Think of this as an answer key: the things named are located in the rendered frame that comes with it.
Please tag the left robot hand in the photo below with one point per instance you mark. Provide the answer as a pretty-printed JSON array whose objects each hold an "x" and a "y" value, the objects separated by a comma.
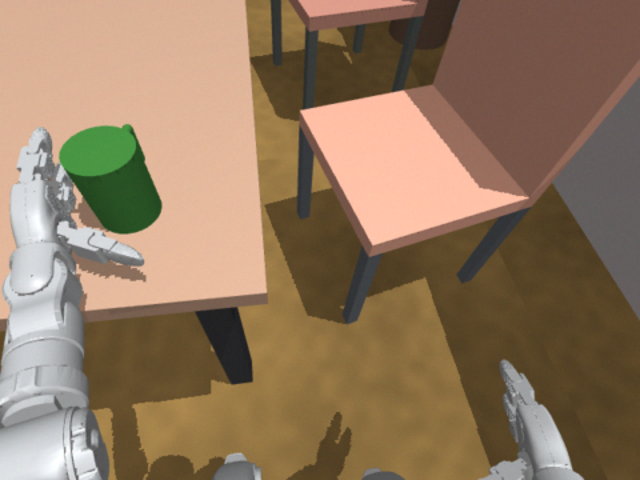
[{"x": 39, "y": 208}]

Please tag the mug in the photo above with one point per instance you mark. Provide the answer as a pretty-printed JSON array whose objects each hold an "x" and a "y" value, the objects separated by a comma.
[{"x": 106, "y": 164}]

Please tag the right robot hand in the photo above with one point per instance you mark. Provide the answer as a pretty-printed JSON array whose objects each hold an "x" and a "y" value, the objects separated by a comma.
[{"x": 532, "y": 427}]

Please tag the table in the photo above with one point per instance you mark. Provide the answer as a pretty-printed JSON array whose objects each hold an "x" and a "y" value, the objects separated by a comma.
[{"x": 178, "y": 72}]

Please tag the chair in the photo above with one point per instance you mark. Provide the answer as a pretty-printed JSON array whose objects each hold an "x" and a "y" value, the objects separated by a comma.
[
  {"x": 521, "y": 86},
  {"x": 327, "y": 14}
]

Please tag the left robot arm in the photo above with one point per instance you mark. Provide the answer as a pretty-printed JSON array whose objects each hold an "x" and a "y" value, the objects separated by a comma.
[{"x": 47, "y": 431}]

